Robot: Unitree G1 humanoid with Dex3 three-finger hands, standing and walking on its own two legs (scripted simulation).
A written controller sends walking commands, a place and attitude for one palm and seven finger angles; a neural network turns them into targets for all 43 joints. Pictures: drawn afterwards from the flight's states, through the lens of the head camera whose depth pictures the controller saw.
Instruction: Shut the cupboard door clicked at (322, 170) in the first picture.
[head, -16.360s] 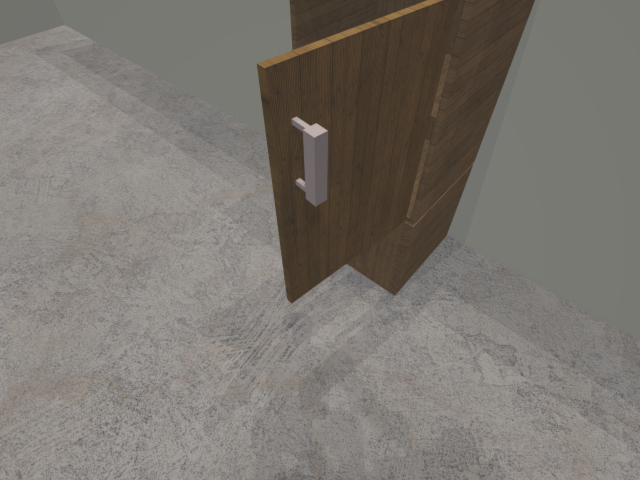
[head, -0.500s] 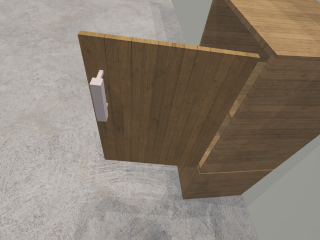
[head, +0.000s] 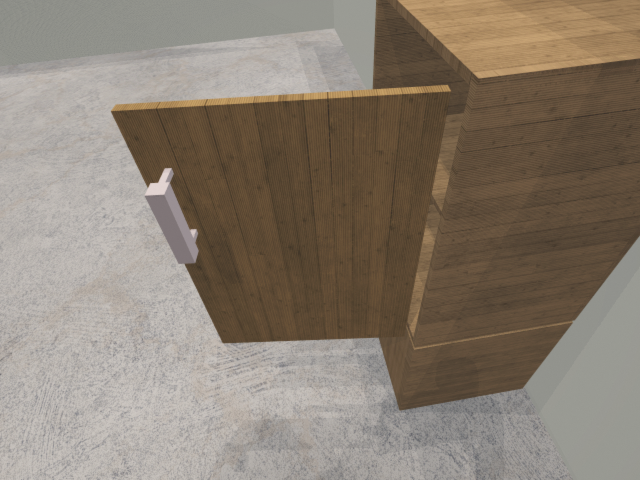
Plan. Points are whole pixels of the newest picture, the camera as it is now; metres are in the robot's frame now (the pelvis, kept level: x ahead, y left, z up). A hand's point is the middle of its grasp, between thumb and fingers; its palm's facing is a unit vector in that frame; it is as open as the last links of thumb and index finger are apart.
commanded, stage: come to a stop and stand still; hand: left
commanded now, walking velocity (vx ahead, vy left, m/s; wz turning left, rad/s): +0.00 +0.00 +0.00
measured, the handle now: (178, 216) +0.47 +0.23 +0.09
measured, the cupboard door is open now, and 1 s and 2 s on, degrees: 82 82 82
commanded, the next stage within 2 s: look again from close up in 1.20 s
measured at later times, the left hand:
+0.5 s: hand out of the picture +0.00 +0.11 -0.16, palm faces +0.01 -0.98 -0.18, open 7.4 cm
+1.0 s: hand out of the picture +0.02 +0.08 -0.17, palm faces +0.04 -0.98 -0.20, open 7.4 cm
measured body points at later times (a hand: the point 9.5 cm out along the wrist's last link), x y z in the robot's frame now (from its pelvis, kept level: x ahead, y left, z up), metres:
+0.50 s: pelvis +0.02 -0.05 +0.01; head +0.04 -0.06 +0.46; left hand +0.00 +0.16 -0.15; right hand +0.00 -0.25 -0.16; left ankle +0.02 +0.04 -0.73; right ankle -0.04 -0.12 -0.73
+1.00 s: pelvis +0.05 -0.07 +0.01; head +0.06 -0.09 +0.46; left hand +0.02 +0.14 -0.15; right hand +0.04 -0.29 -0.16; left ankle +0.02 +0.04 -0.73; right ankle -0.04 -0.12 -0.73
